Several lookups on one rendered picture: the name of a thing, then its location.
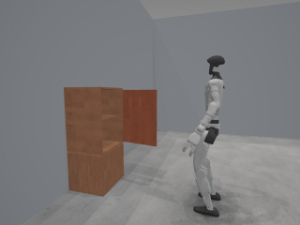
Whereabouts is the robot left upper arm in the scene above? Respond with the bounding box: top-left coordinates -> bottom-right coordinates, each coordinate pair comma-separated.
208,79 -> 220,112

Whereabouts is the robot thigh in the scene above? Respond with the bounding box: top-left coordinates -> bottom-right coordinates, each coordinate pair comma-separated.
202,143 -> 210,168
193,128 -> 217,176

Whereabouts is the cupboard door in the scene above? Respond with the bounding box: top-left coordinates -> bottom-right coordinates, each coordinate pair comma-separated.
122,89 -> 158,146

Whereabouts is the robot left forearm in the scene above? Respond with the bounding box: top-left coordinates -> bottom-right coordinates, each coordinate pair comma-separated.
195,102 -> 218,136

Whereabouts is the robot left thigh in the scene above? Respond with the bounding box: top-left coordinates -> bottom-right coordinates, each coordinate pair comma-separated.
193,128 -> 217,176

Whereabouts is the left robot hand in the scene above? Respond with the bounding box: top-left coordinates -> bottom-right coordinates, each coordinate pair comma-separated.
182,132 -> 201,157

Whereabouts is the robot right thigh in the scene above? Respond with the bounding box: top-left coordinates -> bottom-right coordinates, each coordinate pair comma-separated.
202,143 -> 210,168

